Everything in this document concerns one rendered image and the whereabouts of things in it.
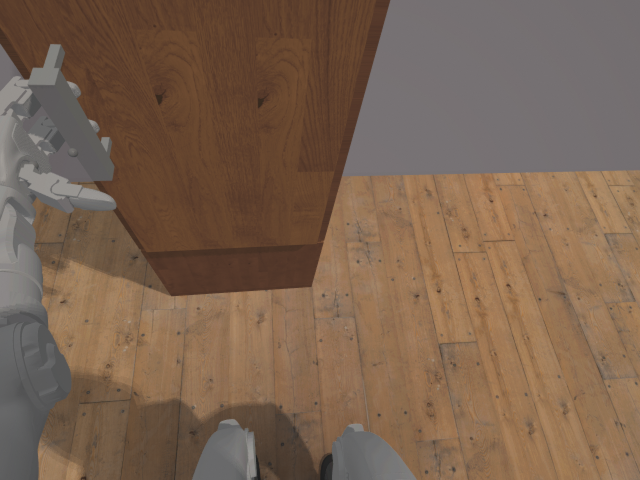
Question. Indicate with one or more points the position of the robot right thigh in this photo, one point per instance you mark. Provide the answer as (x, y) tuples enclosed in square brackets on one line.
[(364, 455)]

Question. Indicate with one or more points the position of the handle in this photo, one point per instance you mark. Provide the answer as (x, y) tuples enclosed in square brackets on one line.
[(51, 89)]

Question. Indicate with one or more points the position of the robot left thigh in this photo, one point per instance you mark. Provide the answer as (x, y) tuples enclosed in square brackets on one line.
[(229, 454)]

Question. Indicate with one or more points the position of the left robot hand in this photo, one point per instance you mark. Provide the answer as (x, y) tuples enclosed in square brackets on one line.
[(18, 148)]

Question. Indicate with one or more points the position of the left robot forearm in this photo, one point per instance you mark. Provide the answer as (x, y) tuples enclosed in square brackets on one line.
[(21, 279)]

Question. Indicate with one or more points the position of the robot thigh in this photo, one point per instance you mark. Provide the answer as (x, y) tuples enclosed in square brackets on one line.
[(364, 455), (229, 454)]

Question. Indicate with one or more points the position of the cupboard door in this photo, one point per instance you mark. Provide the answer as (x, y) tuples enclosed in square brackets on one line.
[(226, 116)]

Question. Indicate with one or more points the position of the left robot upper arm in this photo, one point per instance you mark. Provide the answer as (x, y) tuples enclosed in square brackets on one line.
[(34, 375)]

